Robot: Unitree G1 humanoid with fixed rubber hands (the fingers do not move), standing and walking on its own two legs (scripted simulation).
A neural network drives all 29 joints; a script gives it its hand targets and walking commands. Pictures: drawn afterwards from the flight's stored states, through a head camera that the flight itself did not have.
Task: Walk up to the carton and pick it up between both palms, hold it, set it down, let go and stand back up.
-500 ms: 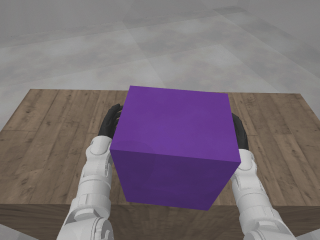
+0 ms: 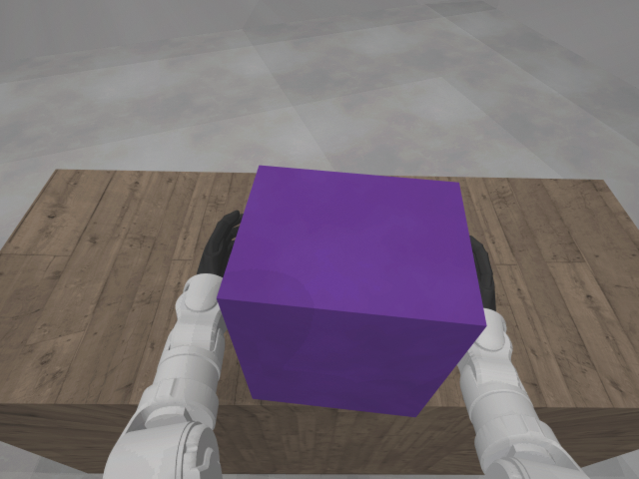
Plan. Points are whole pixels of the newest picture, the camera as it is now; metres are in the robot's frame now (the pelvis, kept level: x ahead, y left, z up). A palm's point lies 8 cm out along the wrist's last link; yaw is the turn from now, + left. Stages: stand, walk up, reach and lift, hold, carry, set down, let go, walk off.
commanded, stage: set down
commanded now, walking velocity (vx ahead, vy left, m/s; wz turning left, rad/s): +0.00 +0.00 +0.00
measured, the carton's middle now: (344, 302) +0.35 -0.03 +0.01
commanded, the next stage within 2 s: none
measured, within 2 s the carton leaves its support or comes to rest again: neither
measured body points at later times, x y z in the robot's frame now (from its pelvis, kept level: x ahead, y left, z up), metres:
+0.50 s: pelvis +0.00 +0.02 -0.01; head +0.01 +0.04 +0.44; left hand +0.40 +0.16 +0.04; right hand +0.34 -0.22 +0.03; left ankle -0.03 +0.13 -0.75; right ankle +0.01 -0.13 -0.75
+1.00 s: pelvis -0.02 +0.02 -0.01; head -0.02 +0.03 +0.44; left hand +0.34 +0.20 +0.01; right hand +0.28 -0.24 +0.00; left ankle -0.03 +0.13 -0.75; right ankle +0.01 -0.13 -0.75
